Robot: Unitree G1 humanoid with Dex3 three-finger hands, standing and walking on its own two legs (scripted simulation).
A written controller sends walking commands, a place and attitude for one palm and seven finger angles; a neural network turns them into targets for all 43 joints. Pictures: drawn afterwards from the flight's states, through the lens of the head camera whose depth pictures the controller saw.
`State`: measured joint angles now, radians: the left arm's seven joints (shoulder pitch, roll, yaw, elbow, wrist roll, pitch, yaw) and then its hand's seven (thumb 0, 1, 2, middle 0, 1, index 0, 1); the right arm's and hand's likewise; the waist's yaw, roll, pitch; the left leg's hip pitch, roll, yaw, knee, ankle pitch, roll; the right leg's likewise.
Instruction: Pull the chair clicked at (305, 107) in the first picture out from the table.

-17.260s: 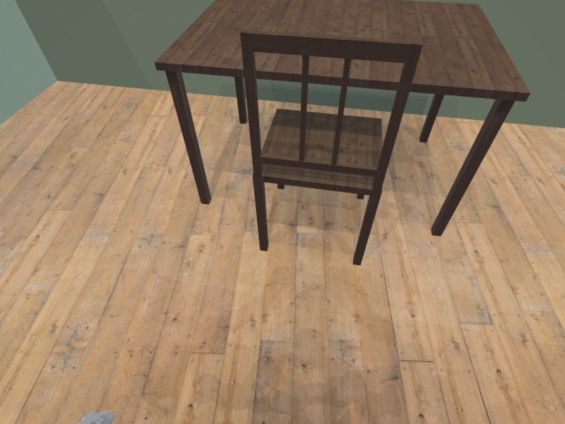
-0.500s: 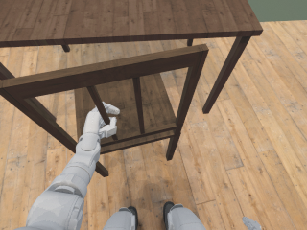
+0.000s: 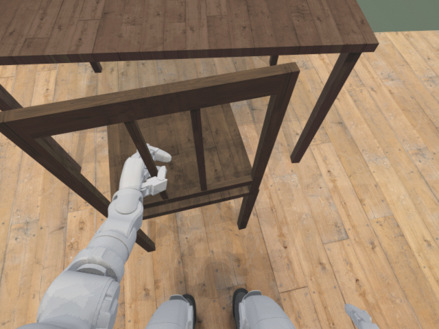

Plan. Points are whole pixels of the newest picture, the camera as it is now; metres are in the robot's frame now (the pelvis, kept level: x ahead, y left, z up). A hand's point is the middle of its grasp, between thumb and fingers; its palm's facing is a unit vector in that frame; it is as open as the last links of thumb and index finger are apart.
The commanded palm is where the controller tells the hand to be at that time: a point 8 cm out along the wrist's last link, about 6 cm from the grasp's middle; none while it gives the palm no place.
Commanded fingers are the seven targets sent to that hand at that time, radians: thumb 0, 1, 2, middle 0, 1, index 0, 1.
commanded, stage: step backward, pulling the chair out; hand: left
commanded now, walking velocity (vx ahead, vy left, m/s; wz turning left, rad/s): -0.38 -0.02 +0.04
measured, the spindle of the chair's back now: (151, 167) +0.42 +0.14 -0.05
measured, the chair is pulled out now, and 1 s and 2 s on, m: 0.14 0.18 0.18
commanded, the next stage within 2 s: stop walking, hand still on the chair in 0.06 s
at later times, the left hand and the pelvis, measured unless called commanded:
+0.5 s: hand (160, 192) +0.37 +0.12 -0.05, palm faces -0.04 -0.98 -0.18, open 4.9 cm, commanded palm +0.35 +0.17 -0.04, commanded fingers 0.00 0.90 0.90 -0.50 -1.45 -0.50 -1.45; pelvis +0.03 +0.00 +0.01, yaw -1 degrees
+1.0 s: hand (155, 194) +0.36 +0.12 -0.05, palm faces -0.04 -0.99 -0.16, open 5.1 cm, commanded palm +0.35 +0.18 -0.04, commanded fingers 0.00 0.90 0.90 -0.50 -1.45 -0.50 -1.45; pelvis +0.09 +0.01 +0.02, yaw -1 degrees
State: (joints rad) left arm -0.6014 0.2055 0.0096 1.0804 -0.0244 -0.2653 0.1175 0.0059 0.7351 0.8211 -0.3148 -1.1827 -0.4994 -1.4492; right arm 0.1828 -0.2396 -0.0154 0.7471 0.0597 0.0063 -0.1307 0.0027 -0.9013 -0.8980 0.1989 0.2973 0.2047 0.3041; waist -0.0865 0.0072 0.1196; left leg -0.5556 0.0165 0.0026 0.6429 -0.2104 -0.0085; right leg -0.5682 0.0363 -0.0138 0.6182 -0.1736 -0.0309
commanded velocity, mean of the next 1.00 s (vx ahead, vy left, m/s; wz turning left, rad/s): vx -0.06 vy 0.00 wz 0.01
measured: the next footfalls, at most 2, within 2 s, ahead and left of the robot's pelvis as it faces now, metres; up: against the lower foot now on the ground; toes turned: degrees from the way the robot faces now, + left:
none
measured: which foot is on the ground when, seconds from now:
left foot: down 0.00-1.00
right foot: down 0.00-1.00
